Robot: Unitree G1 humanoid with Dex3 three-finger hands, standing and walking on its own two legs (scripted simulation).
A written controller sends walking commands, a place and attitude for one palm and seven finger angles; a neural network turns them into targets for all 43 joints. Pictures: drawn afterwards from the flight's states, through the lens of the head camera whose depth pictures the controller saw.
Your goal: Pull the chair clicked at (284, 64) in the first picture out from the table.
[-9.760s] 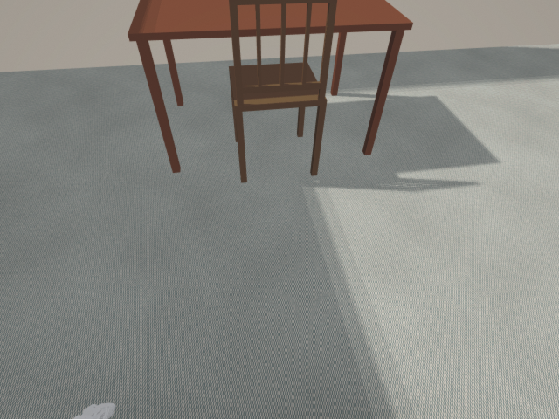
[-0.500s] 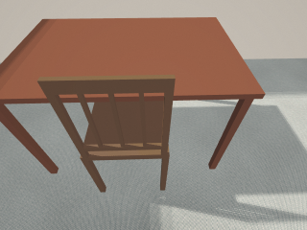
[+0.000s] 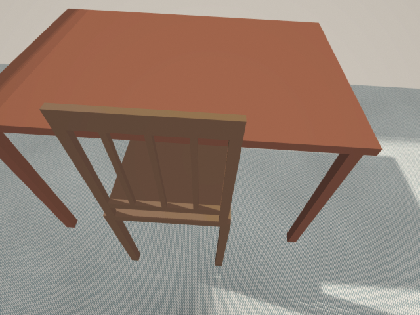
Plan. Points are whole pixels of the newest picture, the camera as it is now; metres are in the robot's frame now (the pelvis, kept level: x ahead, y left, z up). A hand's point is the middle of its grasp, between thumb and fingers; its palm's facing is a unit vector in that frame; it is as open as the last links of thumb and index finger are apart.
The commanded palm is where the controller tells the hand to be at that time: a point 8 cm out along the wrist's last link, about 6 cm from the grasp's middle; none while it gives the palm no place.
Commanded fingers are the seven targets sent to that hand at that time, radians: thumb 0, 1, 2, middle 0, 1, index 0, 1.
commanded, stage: come to a stop and stand still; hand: left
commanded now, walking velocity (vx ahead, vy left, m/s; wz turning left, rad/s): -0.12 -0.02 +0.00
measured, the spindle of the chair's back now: (157, 175) +0.44 +0.17 -0.07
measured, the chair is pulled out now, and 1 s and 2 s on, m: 0.00 0.00 0.00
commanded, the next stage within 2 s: look again from close up in 1.58 s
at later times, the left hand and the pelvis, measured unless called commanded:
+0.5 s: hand out of the picture +0.01 +0.21 -0.17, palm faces +0.03 -0.97 -0.22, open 7.4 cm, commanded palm none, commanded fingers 0.00 0.90 0.90 -0.20 -0.30 -0.20 -0.30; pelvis -0.04 +0.03 +0.00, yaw +1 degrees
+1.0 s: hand out of the picture -0.06 +0.20 -0.17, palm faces +0.03 -0.99 -0.15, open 7.4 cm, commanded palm none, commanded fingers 0.00 0.90 0.90 -0.20 -0.30 -0.20 -0.30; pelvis -0.02 +0.04 +0.00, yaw +1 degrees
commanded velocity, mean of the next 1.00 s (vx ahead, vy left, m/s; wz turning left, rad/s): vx -0.01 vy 0.00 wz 0.00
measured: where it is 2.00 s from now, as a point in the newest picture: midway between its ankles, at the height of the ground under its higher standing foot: outside the picture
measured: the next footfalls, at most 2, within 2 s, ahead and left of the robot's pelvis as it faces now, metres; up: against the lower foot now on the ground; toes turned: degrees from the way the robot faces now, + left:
none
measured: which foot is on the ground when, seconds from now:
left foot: down 0.00-1.00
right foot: down 0.00-1.00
